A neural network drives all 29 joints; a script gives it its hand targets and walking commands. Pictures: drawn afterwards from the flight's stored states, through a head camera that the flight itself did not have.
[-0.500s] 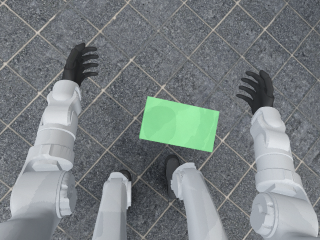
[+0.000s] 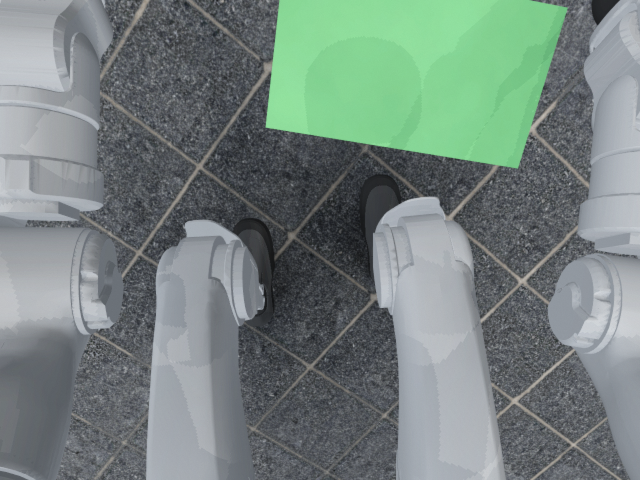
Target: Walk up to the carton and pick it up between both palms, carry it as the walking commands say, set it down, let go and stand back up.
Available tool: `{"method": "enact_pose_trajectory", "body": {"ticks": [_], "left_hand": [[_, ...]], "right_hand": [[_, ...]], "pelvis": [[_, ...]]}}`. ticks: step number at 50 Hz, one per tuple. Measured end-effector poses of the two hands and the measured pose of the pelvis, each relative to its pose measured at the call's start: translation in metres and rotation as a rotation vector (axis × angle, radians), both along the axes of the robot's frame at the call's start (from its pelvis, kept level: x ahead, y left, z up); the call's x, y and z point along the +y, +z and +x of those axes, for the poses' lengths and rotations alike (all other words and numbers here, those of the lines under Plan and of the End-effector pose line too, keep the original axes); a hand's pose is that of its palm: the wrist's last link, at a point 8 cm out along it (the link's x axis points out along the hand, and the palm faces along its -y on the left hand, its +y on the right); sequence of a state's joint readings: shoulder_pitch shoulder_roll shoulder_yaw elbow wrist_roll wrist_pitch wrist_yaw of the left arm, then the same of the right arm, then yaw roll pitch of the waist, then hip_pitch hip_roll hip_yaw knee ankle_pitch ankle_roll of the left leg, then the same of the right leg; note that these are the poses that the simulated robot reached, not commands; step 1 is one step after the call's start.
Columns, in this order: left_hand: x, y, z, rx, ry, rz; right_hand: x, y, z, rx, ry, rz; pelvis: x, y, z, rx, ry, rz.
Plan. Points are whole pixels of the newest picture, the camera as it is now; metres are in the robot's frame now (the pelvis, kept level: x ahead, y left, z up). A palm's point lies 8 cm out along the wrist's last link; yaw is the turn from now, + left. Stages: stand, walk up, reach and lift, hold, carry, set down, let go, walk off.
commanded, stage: reach and lift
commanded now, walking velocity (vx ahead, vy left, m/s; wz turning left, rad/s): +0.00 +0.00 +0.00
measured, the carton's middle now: (384, 82) +0.45 -0.12 -0.34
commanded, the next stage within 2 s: none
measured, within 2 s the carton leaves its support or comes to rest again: neither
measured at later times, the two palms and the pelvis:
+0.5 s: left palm out of the picture +0.57 +0.12 -0.27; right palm out of the picture +0.51 -0.32 -0.23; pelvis +0.01 -0.02 -0.10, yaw -1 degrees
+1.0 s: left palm out of the picture +0.57 +0.10 -0.28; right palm out of the picture +0.51 -0.31 -0.25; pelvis +0.02 -0.01 -0.11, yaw -1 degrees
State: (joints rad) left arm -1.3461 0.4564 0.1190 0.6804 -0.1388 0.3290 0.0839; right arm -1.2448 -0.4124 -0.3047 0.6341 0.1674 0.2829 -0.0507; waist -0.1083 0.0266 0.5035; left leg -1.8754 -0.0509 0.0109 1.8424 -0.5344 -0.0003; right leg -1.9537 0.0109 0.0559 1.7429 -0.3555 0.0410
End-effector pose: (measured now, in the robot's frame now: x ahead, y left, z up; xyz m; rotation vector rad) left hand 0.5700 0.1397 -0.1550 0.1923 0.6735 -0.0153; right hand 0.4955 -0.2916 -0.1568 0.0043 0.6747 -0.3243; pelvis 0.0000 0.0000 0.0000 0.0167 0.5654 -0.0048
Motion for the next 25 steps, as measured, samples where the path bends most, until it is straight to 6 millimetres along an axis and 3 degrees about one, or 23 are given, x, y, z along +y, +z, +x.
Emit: {"method": "enact_pose_trajectory", "body": {"ticks": [2, 7, 12, 19, 25], "left_hand": [[-0.003, -0.009, 0.007, -0.003, -0.007, -0.007], [-0.027, -0.032, 0.017, 0.010, -0.034, -0.052], [-0.043, -0.064, 0.009, 0.057, -0.042, -0.073], [-0.028, -0.103, -0.007, 0.093, -0.026, -0.040], [-0.024, -0.115, -0.003, 0.071, -0.042, -0.060]], "right_hand": [[0.002, -0.014, 0.003, -0.020, -0.002, 0.015], [-0.005, -0.025, 0.011, -0.052, -0.022, 0.011], [-0.013, -0.041, 0.010, -0.001, -0.019, -0.008], [-0.020, -0.062, 0.011, 0.024, -0.042, -0.013], [-0.027, -0.073, 0.013, 0.049, -0.045, -0.036]], "pelvis": [[-0.003, -0.011, -0.004, -0.017, 0.000, 0.012], [-0.009, -0.040, -0.006, -0.023, -0.009, 0.033], [-0.015, -0.060, -0.005, -0.051, -0.026, 0.037], [-0.021, -0.081, 0.002, -0.040, -0.033, 0.031], [-0.020, -0.100, 0.008, -0.010, -0.029, 0.016]]}}
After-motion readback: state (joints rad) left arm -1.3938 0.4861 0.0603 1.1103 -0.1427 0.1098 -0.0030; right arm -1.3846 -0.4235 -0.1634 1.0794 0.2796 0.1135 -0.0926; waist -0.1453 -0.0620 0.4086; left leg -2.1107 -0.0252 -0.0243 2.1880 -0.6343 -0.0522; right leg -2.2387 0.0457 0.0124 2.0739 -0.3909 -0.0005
